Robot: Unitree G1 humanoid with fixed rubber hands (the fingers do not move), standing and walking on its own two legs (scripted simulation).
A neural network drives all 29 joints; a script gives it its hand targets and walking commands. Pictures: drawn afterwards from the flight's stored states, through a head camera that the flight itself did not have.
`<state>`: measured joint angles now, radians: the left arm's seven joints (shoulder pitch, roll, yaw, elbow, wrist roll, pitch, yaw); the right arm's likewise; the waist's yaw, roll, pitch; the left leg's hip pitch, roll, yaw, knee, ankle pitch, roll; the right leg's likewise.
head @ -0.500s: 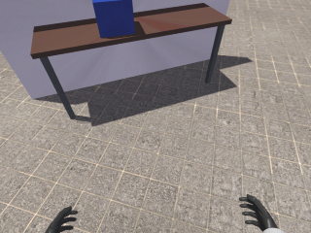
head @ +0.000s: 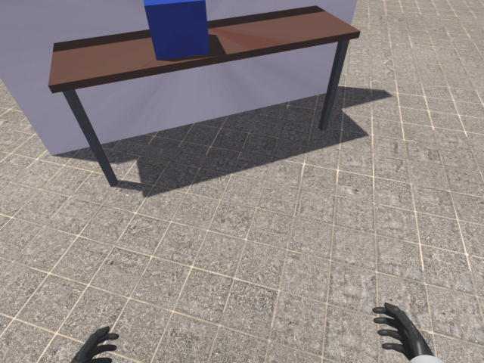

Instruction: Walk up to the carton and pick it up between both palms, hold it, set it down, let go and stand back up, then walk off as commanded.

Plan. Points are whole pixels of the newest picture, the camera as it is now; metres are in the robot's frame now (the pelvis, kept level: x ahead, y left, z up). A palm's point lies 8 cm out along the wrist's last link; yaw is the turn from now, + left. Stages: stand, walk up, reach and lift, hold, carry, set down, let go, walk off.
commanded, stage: stand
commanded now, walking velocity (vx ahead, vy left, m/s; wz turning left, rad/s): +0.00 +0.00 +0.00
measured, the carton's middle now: (176, 21) +1.46 +0.31 +0.00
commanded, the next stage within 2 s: none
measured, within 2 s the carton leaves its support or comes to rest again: neither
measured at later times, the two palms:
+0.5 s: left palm out of the picture +0.12 +0.28 -0.08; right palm (419, 359) +0.15 -0.26 -0.07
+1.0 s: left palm out of the picture +0.11 +0.29 -0.08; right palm out of the picture +0.14 -0.27 -0.07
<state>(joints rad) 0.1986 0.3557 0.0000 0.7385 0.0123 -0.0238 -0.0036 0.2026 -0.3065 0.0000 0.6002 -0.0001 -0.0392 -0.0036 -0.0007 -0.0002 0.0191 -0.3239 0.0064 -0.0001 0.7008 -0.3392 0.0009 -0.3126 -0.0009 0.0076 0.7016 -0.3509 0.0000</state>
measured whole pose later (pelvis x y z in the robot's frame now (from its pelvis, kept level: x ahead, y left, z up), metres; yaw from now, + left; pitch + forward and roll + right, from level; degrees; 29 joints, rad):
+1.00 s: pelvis -0.01 +0.00 +0.00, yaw +0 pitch -2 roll +0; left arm 0.20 0.36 0.00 0.79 0.01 -0.02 -0.01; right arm 0.20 -0.31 0.00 0.64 0.00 -0.04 0.00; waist 0.00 0.00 0.02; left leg -0.32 0.01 0.00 0.65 -0.30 0.00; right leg -0.31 0.00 0.01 0.65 -0.31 0.00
